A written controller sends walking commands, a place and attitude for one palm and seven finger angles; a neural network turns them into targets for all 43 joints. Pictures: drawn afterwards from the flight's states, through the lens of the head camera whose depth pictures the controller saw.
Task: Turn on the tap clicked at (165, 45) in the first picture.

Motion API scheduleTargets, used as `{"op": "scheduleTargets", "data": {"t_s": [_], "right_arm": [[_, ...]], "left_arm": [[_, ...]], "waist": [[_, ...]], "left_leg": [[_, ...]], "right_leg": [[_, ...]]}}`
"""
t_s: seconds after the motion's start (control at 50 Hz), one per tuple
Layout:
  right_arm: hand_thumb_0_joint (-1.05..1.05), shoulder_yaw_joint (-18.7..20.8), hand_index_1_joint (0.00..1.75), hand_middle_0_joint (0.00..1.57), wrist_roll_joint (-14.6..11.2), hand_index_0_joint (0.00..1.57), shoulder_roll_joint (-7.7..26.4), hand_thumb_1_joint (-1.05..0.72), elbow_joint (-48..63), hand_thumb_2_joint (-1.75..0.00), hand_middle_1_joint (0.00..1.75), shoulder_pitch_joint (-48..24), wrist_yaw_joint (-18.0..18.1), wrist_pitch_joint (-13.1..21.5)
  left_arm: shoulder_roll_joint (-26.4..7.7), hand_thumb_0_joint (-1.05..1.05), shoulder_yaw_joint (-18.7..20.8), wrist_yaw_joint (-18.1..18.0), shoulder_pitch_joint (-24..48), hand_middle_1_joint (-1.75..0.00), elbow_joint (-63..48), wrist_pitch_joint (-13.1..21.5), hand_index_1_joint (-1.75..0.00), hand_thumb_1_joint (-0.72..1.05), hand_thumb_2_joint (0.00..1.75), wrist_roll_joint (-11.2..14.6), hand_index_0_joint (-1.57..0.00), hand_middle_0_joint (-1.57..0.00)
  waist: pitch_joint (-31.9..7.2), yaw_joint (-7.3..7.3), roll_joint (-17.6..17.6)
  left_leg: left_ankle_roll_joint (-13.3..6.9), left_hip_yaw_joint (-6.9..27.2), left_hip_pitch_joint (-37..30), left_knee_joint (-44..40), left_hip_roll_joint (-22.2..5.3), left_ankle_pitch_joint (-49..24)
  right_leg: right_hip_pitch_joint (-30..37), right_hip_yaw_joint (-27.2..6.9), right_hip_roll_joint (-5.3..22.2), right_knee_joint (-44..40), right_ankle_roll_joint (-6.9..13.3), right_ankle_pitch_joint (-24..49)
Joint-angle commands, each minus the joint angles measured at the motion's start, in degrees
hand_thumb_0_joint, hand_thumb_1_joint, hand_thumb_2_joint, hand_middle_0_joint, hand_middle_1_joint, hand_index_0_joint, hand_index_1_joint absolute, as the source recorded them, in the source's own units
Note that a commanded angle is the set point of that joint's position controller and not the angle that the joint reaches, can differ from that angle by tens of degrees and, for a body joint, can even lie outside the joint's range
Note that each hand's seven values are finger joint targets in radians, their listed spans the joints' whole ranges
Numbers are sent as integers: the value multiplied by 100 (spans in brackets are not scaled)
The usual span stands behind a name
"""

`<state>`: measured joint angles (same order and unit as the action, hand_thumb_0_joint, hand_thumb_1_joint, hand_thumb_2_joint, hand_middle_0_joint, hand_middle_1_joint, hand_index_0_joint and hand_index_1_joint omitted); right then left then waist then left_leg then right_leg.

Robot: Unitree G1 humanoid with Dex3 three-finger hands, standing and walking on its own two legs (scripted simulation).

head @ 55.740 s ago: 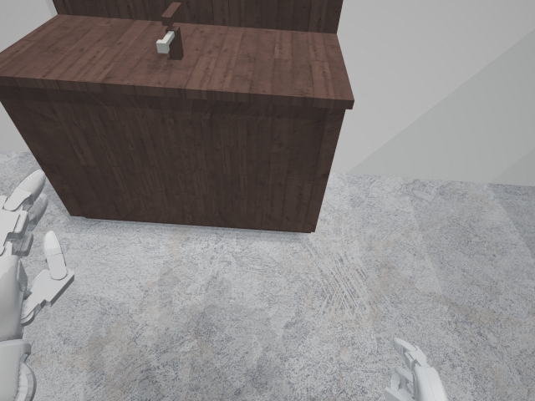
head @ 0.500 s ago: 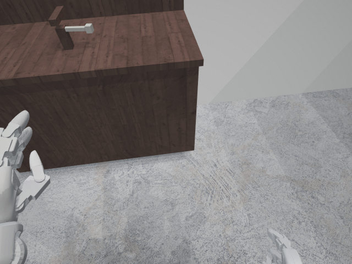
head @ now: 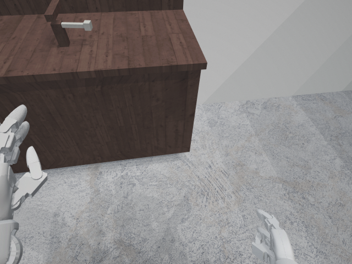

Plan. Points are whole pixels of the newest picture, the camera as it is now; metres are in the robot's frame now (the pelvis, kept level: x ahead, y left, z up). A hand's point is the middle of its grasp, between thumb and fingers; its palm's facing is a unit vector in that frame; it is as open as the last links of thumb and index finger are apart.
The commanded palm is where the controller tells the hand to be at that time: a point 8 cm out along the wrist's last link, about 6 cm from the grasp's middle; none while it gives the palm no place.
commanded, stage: stop stepping back and stand still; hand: left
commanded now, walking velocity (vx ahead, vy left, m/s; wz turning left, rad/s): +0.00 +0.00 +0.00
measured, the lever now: (87, 25) +0.90 +0.41 +0.08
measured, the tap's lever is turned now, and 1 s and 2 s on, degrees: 82 82 82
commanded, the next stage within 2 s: stand and check the lever's angle in 0.24 s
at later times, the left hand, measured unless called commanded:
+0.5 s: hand (34, 180) +0.21 +0.25 +0.16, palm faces +0.39 -0.84 -0.37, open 7.4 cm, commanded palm +0.15 +0.29 +0.18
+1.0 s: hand (34, 185) +0.21 +0.25 +0.15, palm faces +0.39 -0.84 -0.37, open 7.4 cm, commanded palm +0.15 +0.29 +0.18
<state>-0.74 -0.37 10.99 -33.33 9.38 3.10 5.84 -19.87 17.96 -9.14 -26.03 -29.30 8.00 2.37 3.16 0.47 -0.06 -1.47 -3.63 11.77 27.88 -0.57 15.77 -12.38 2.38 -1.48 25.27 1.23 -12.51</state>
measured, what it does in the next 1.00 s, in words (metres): stands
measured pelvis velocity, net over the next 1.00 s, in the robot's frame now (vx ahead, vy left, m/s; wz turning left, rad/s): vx -0.01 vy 0.01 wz -0.01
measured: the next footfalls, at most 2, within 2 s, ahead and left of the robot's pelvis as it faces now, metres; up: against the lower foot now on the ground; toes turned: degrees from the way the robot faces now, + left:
none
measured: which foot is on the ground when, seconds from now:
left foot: down 0.00-1.00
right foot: down 0.00-1.00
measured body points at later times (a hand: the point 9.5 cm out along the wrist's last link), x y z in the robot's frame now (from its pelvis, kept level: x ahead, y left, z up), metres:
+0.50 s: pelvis -0.01 +0.01 +0.00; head +0.01 +0.01 +0.45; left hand +0.19 +0.29 +0.18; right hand +0.17 -0.22 -0.08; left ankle -0.01 +0.10 -0.74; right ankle +0.01 -0.10 -0.74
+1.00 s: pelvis -0.01 +0.01 +0.00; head +0.00 +0.01 +0.45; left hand +0.18 +0.29 +0.17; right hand +0.17 -0.22 -0.08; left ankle -0.01 +0.10 -0.74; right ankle +0.01 -0.10 -0.74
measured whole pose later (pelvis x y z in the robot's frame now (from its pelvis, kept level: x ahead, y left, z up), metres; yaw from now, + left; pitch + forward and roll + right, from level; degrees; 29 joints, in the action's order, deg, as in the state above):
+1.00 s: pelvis -0.01 +0.01 +0.00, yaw +0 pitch +0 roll -1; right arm -0.4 0.1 12.0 -34.1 10.4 3.8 5.2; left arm -19.2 17.9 -9.3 -26.8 -26.5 7.7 2.5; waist 1.7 0.5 -1.1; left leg -2.1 -4.3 12.6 26.6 -0.3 14.1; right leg -13.0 1.7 -1.3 23.1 0.7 -10.2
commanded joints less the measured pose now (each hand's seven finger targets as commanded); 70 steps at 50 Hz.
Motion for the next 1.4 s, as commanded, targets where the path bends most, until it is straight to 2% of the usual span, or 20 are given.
{"op": "scheduleTargets", "data": {"t_s": [0.0,0.18,0.24,0.38,0.46,0.48,0.58,0.64,0.74,0.8,0.88,0.98,1.06,1.1,1.14,1.26,1.3,1.32,1.36,1.38], "right_arm": [[0,261,30,20,-5,20,729,-90,893,-90,30,-386,67,238],[0,259,30,20,9,20,756,-90,880,-90,30,-396,111,223],[0,269,30,20,21,20,785,-90,863,-90,30,-424,121,239],[0,261,30,20,44,20,762,-90,846,-90,30,-434,127,242],[0,261,30,20,45,20,745,-90,847,-90,30,-441,129,225],[0,275,30,20,36,20,754,-90,831,-90,30,-415,124,226],[0,274,30,20,39,20,780,-90,840,-90,30,-429,133,246],[0,279,30,20,52,20,779,-90,839,-90,30,-452,149,246],[0,286,30,20,44,20,771,-90,838,-90,30,-441,148,261],[0,273,30,20,44,20,776,-90,830,-90,30,-433,141,260],[0,266,30,20,42,20,771,-90,824,-90,30,-438,146,250],[0,259,30,20,44,20,776,-90,836,-90,30,-446,143,251],[0,260,30,20,53,20,772,-90,859,-90,30,-453,156,265],[0,260,30,20,49,20,777,-90,855,-90,30,-433,150,270],[0,268,30,20,45,20,776,-90,858,-90,30,-444,149,263],[0,250,30,20,40,20,764,-90,839,-90,30,-441,139,245],[0,260,30,20,36,20,768,-90,831,-90,30,-438,141,241],[0,259,30,20,36,20,783,-90,844,-90,30,-439,136,241],[0,251,30,20,37,20,761,-90,854,-90,30,-461,150,241],[0,256,30,20,35,20,773,-90,838,-90,30,-448,143,242]], "left_arm": [[-968,0,785,-106,26,-30,-1135,361,-30,90,90,36,-20,-20],[-896,0,657,-73,210,-30,-999,349,-30,90,90,25,-20,-20],[-911,0,621,-82,432,-30,-1127,356,-30,90,90,7,-20,-20],[-935,0,679,-111,320,-30,-999,376,-30,90,90,-6,-20,-20],[-921,0,690,-102,235,-30,-912,377,-30,90,90,4,-20,-20],[-894,0,687,-99,210,-30,-897,377,-30,90,90,10,-20,-20],[-868,0,630,-97,266,-30,-939,363,-30,90,90,5,-20,-20],[-948,0,688,-111,330,-30,-991,357,-30,90,90,-1,-20,-20],[-964,0,704,-119,266,-30,-1031,343,-30,90,90,11,-20,-20],[-890,0,642,-114,233,-30,-933,331,-30,90,90,7,-20,-20],[-906,0,660,-112,248,-30,-889,321,-30,90,90,7,-20,-20],[-885,0,620,-104,291,-30,-899,314,-30,90,90,0,-20,-20],[-924,0,637,-117,369,-30,-1036,328,-30,90,90,-10,-20,-20],[-897,0,630,-117,298,-30,-984,320,-30,90,90,-1,-20,-20],[-899,0,636,-114,296,-30,-1022,320,-30,90,90,1,-20,-20],[-892,0,634,-99,218,-30,-909,289,-30,90,90,25,-20,-20],[-887,0,634,-105,227,-30,-905,286,-30,90,90,17,-20,-20],[-886,0,609,-104,275,-30,-989,289,-30,90,90,15,-20,-20],[-904,0,621,-99,271,-30,-951,280,-30,90,90,18,-20,-20],[-898,0,612,-101,329,-30,-1017,291,-30,90,90,8,-20,-20]], "waist": [[-1042,0,-535],[-977,-3,-344],[-926,-7,-464],[-848,17,-426],[-780,9,-267],[-887,3,-244],[-900,10,-363],[-899,13,-368],[-998,5,-307],[-874,9,-359],[-883,12,-255],[-833,14,-332],[-883,21,-398],[-951,26,-282],[-986,18,-372],[-915,7,-208],[-956,13,-230],[-983,10,-371],[-883,10,-280],[-969,12,-374]], "left_leg": [[85,554,-101,-521,-677,-1859],[69,547,-55,-655,-697,-1519],[86,543,29,-705,-638,-1160],[77,564,146,-768,-607,-868],[74,547,223,-784,-565,-558],[71,519,141,-730,-561,-638],[74,546,148,-782,-575,-692],[64,569,179,-797,-571,-571],[73,513,77,-670,-545,-783],[69,524,124,-716,-547,-744],[72,529,111,-722,-553,-763],[60,537,155,-786,-546,-527],[61,564,157,-790,-561,-694],[68,557,104,-764,-562,-824],[86,566,102,-753,-567,-855],[91,503,76,-671,-540,-858],[79,494,62,-682,-539,-824],[75,491,29,-682,-540,-882],[75,486,47,-686,-546,-861],[78,481,26,-683,-548,-897]], "right_leg": [[629,-430,495,-101,-74,1510],[537,-407,456,-161,-119,1284],[526,-453,476,-223,-96,1144],[512,-479,477,-293,-86,972],[462,-544,496,-423,-79,849],[480,-567,495,-412,-72,927],[481,-512,470,-362,-92,898],[480,-520,478,-399,-85,830],[518,-565,528,-408,-69,1032],[444,-555,498,-425,-78,958],[450,-533,492,-425,-88,962],[400,-549,475,-459,-86,803],[501,-486,461,-385,-93,919],[521,-475,459,-360,-99,996],[532,-460,470,-353,-88,976],[451,-558,520,-447,-81,1069],[475,-537,500,-436,-87,1052],[478,-536,496,-406,-81,1093],[421,-547,499,-438,-86,1075],[480,-529,487,-401,-86,1104]]}}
